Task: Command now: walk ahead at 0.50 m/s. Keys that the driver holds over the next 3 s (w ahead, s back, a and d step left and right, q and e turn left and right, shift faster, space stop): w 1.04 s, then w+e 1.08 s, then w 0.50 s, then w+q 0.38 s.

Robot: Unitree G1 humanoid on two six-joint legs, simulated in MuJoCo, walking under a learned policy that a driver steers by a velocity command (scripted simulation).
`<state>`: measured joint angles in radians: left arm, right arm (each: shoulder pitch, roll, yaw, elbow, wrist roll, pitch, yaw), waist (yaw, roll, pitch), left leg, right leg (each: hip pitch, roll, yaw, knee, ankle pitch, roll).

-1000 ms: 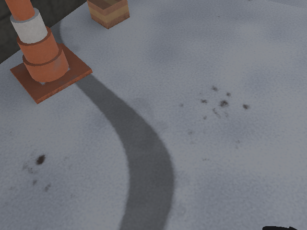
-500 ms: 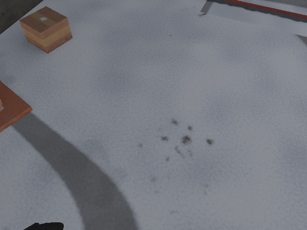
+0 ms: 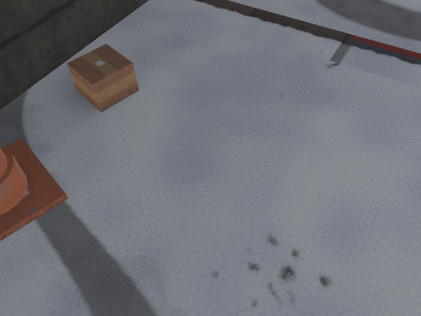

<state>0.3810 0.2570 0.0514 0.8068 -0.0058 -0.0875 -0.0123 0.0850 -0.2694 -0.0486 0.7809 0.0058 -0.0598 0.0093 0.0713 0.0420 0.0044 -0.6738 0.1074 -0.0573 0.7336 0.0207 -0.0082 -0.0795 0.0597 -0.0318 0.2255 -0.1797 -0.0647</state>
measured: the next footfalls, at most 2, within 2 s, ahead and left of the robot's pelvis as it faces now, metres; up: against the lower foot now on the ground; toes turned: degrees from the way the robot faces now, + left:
left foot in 0.20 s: +0.27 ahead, +0.15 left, +0.00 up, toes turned +2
right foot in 0.74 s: +0.57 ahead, -0.08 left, +0.00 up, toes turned -2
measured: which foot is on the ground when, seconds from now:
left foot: up 0.00-0.18, down 0.20-0.76, up 0.78-1.00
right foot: down 0.00-0.22, up 0.24-0.72, down 0.74-1.00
